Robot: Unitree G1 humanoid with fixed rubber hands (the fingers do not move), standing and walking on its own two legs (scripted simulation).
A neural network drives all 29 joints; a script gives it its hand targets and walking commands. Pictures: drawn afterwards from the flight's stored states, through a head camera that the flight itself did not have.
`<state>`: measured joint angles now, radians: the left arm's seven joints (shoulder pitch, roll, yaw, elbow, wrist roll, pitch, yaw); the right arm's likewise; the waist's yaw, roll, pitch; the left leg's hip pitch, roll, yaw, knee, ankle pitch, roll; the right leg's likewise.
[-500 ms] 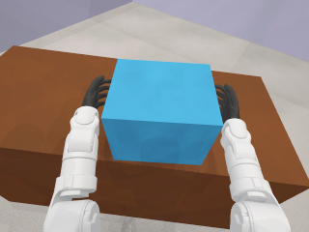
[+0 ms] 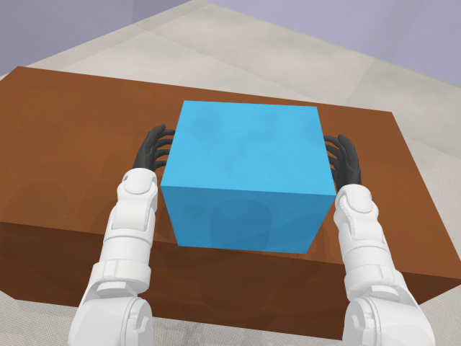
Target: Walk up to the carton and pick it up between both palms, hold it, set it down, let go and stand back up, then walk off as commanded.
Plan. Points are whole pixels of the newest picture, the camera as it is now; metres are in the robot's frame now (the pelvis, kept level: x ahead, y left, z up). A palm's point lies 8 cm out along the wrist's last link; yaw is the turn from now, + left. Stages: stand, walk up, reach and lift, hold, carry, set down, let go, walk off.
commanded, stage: set down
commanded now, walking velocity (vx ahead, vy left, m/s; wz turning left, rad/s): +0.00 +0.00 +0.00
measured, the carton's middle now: (245, 178) +0.42 -0.02 +0.04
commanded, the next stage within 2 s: none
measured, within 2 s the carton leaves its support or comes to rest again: rests again in 0.72 s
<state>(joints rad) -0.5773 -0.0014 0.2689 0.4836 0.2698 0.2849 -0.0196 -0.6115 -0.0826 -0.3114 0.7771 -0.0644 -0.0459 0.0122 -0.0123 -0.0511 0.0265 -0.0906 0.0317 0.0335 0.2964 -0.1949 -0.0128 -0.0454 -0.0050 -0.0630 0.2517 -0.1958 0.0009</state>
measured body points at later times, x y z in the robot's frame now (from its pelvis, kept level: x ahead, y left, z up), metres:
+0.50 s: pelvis +0.01 +0.00 +0.00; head +0.05 +0.02 +0.45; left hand +0.41 +0.16 +0.08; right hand +0.41 -0.20 +0.08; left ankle -0.02 +0.13 -0.75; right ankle -0.04 -0.11 -0.75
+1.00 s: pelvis +0.01 +0.00 +0.00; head +0.05 +0.01 +0.45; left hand +0.42 +0.15 +0.07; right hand +0.41 -0.20 +0.07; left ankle -0.02 +0.13 -0.75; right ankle -0.04 -0.11 -0.75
